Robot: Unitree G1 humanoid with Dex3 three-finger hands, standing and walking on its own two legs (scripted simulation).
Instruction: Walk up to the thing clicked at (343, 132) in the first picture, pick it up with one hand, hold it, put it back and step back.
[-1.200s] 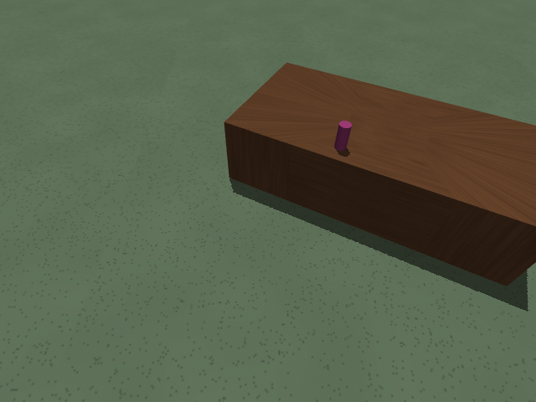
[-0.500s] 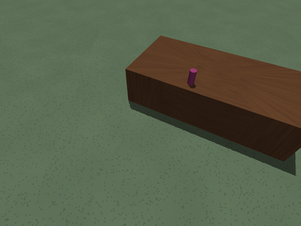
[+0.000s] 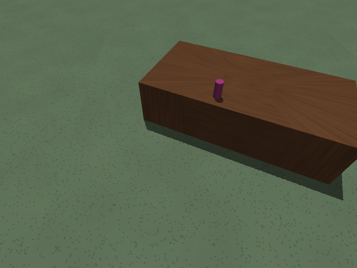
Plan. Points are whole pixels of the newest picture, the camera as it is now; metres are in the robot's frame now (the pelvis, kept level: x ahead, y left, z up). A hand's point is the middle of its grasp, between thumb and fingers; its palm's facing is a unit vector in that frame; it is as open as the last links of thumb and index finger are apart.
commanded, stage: walk up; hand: left
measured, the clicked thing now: (218, 89) +1.17 -0.23 -0.36
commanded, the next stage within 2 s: none
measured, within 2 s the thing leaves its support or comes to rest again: neither
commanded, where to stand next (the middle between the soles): +0.72 -0.26 m, yaw -22 degrees
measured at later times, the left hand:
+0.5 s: hand (119, 242) +0.22 +0.16 -0.15, palm faces -0.20 -0.92 -0.33, open 7.4 cm
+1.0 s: hand (171, 136) +0.58 +0.04 -0.14, palm faces -0.40 -0.82 -0.41, open 7.4 cm
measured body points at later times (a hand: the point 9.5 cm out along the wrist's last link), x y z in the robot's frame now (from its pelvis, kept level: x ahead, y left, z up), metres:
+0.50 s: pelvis +0.15 -0.09 -0.01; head +0.17 -0.10 +0.44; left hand +0.23 +0.21 -0.13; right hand +0.17 -0.43 -0.12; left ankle +0.26 +0.01 -0.72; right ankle +0.11 -0.20 -0.74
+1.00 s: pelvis +0.36 -0.17 -0.03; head +0.37 -0.19 +0.42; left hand +0.60 +0.08 -0.11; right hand +0.24 -0.48 -0.14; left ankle +0.32 +0.00 -0.74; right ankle +0.41 -0.31 -0.75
